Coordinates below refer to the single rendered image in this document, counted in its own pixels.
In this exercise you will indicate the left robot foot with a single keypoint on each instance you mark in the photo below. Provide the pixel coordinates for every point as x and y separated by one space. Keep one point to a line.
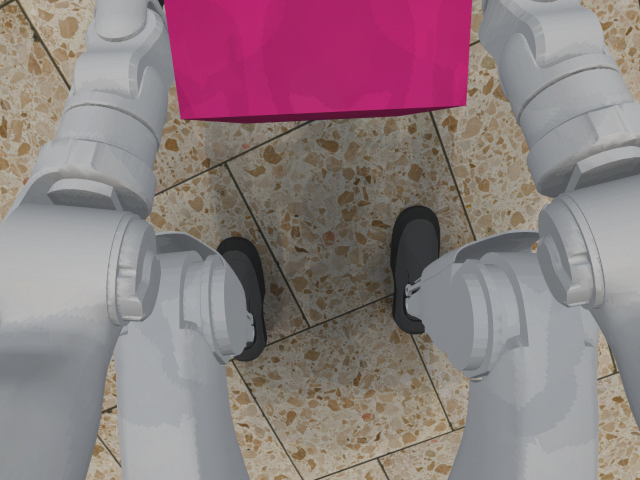
244 259

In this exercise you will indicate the right robot upper arm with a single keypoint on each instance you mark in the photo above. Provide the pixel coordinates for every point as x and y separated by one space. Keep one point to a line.
589 255

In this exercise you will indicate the left robot thigh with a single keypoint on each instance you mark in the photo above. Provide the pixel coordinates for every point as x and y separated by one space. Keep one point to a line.
173 409

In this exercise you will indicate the left robot upper arm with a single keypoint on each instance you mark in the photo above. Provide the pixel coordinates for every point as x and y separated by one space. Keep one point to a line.
70 279

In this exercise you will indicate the carton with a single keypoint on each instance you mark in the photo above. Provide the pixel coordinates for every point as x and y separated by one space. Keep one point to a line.
259 61

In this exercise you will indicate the right robot forearm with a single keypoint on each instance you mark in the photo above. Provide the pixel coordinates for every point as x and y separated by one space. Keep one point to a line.
578 117

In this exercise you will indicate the left robot forearm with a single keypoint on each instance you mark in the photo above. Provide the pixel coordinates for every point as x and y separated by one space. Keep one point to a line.
111 126

